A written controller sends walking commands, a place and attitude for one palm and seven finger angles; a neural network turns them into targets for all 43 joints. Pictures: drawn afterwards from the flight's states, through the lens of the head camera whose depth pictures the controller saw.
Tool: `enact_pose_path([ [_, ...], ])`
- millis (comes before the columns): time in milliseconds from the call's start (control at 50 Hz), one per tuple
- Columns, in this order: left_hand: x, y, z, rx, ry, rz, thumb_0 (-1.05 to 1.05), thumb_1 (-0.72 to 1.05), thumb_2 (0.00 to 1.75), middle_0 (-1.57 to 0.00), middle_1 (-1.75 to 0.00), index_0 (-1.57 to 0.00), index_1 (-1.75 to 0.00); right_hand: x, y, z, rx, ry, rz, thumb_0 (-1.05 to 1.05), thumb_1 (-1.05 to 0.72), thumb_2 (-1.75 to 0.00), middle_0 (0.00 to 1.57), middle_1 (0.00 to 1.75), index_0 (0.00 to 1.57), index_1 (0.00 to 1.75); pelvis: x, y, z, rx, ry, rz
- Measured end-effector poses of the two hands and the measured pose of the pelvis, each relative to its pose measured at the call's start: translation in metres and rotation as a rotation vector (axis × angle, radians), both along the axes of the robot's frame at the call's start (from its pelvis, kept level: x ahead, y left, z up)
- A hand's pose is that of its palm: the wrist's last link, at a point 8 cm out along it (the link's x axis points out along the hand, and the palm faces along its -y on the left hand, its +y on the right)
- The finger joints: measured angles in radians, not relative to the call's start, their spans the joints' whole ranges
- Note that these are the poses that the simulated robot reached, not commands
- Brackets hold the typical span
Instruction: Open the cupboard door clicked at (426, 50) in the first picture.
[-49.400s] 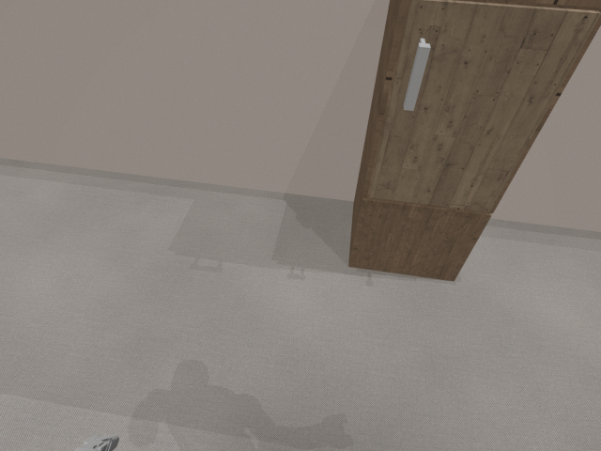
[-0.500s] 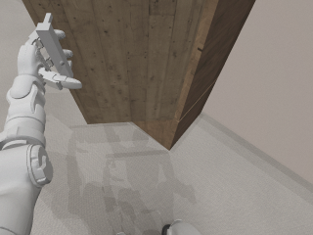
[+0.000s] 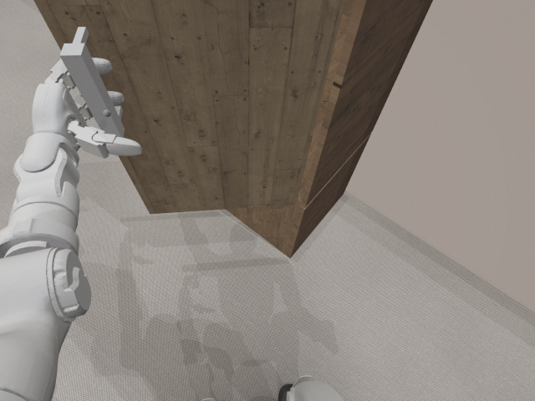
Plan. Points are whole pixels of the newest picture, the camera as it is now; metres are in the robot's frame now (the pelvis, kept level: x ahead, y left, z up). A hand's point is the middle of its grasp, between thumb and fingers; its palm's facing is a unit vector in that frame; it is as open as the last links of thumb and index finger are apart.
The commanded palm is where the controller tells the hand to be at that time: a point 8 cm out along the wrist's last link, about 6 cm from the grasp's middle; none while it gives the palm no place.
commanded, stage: close the thumb around the handle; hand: left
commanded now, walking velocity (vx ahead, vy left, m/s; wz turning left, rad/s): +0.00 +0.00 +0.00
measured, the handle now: (99, 87) +0.56 +0.21 +0.12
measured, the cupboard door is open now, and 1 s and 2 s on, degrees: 45 45 86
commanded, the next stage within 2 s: pull the door open along its arc in 0.80 s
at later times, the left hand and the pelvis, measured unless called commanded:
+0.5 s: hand (110, 111) +0.51 +0.19 +0.12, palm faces +0.03 -1.00 -0.02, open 9.6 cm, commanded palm +0.49 +0.23 +0.12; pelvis +0.00 +0.00 +0.00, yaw +1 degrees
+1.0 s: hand (112, 110) +0.51 +0.19 +0.12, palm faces +0.02 -1.00 -0.01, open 5.8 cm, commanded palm +0.48 +0.23 +0.12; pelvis +0.01 +0.00 +0.00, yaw +0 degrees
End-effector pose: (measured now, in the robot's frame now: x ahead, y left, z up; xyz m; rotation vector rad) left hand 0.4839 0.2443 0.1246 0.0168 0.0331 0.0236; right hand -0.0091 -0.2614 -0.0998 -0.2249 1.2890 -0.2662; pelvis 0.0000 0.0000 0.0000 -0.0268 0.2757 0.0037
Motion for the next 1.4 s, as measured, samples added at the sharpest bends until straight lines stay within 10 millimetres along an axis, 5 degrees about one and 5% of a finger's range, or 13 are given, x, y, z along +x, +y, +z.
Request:
enact_pose_path([
  [280,0.0,-0.004,0.0,0.006,-0.019,0.004,-0.01,-0.37,0.36,-0.31,-1.21,-0.3,-1.22,0.005,-0.002,-0.003,0.0,-0.003,0.023,0.0,-0.9,-0.9,0.21,0.3,0.21,0.3,-0.001,-0.001,-0.001,0.0,0.007,0.01],
  [720,0.009,-0.005,-0.004,-0.006,-0.013,-0.004,0.01,0.7,0.82,-0.38,-1.33,-0.38,-1.33,0.002,-0.002,-0.001,-0.003,0.021,0.007,0.0,-0.9,-0.9,0.21,0.3,0.21,0.3,0.005,-0.002,-0.001,-0.001,0.019,0.004],
  [1040,0.006,-0.006,-0.004,-0.012,-0.015,0.0,0.01,0.71,0.81,-0.36,-1.35,-0.37,-1.35,0.013,0.002,0.0,0.008,-0.007,-0.003,0.0,-0.9,-0.9,0.21,0.3,0.21,0.3,0.01,0.001,0.001,-0.002,0.01,-0.008],
  [1220,-0.024,-0.011,-0.005,-0.022,-0.047,-0.01,0.02,0.69,0.76,-0.36,-1.35,-0.36,-1.35,0.033,0.005,0.001,0.038,-0.085,-0.014,0.0,-0.9,-0.9,0.2,0.3,0.21,0.3,0.016,0.002,0.007,0.001,-0.024,-0.026],
  [1400,-0.091,-0.03,-0.007,-0.056,-0.082,-0.013,0.02,0.66,0.71,-0.37,-1.35,-0.36,-1.35,0.092,0.012,0.012,0.076,-0.284,0.042,0.0,-0.9,-0.9,0.2,0.3,0.21,0.3,0.016,0.003,0.014,0.006,-0.094,-0.033],
])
